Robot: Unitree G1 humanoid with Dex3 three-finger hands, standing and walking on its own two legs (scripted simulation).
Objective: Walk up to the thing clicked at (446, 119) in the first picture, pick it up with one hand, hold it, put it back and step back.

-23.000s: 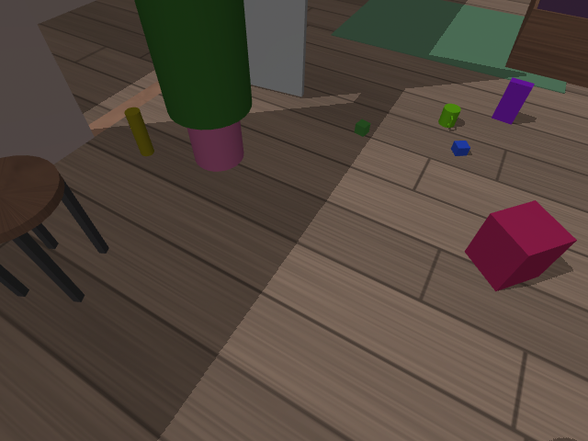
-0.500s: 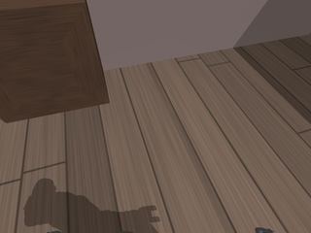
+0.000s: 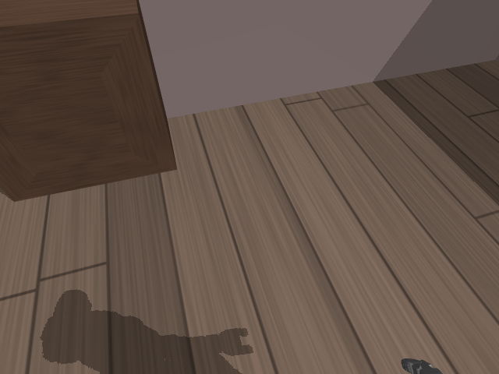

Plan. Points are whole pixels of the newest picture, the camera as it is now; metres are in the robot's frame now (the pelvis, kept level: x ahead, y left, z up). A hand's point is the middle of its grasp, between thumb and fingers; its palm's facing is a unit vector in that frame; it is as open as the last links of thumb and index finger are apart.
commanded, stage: stand
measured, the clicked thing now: out of the picture -0.52 +2.08 -0.73
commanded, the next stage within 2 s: none
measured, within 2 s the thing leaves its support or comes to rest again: neither
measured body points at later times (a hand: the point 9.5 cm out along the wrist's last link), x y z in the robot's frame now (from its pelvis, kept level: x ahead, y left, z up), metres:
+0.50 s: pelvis +0.00 -0.01 +0.00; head +0.02 -0.01 +0.45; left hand +0.07 +0.29 -0.13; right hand +0.06 -0.31 -0.14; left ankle +0.03 +0.13 -0.75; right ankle +0.00 -0.13 -0.75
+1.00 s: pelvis +0.01 -0.01 +0.00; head +0.02 -0.01 +0.45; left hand +0.09 +0.29 -0.13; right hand +0.09 -0.31 -0.13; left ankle +0.03 +0.13 -0.75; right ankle +0.00 -0.13 -0.75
